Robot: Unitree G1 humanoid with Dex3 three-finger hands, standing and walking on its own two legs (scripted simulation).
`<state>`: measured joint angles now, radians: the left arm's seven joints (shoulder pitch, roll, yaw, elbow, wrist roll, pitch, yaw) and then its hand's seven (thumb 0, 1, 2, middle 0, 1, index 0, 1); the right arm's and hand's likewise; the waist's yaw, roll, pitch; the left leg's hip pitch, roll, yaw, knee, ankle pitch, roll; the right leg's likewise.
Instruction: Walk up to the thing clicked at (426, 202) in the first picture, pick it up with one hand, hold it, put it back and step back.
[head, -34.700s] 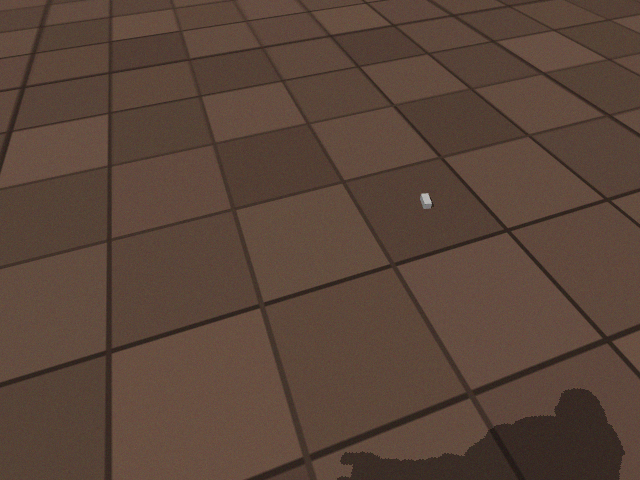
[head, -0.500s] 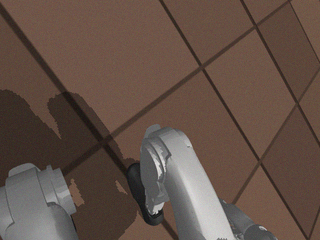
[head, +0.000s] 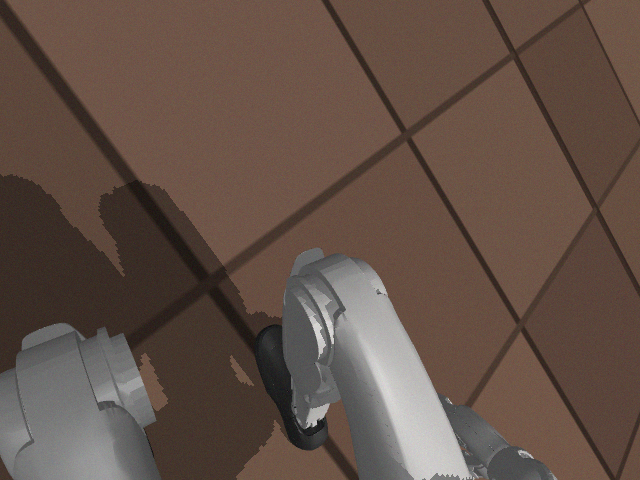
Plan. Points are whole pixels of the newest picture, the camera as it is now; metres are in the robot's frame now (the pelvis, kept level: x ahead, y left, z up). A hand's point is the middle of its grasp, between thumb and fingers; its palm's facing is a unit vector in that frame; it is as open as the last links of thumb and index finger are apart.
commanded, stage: open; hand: left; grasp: from above
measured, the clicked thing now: out of the picture +0.44 +0.37 -0.29
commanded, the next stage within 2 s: withdraw in 0.14 s
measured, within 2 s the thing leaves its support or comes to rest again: neither
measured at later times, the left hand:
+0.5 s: hand out of the picture +0.45 +0.37 -0.20, palm faces -0.35 -0.11 -0.93, open 12.7 cm
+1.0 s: hand out of the picture +0.42 +0.38 -0.08, palm faces -0.52 -0.16 -0.84, open 12.8 cm
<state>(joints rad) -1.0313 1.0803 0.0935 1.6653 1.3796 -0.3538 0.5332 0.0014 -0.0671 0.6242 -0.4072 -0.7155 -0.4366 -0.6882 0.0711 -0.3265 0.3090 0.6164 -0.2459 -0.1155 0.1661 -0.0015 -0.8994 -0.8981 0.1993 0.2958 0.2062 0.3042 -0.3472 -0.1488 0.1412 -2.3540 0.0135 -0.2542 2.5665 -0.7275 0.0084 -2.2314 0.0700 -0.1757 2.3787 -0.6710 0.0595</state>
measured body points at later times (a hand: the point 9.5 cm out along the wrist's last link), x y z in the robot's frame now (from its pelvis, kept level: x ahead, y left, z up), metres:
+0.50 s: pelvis +0.00 +0.00 +0.00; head +0.25 +0.14 +0.34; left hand +0.46 +0.38 -0.15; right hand +0.09 -0.26 -0.06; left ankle +0.06 +0.12 -0.27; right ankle +0.11 -0.12 -0.27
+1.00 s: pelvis -0.01 -0.01 +0.06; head +0.22 +0.10 +0.43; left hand +0.44 +0.38 -0.03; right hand +0.09 -0.28 -0.03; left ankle +0.06 +0.12 -0.27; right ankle +0.11 -0.12 -0.27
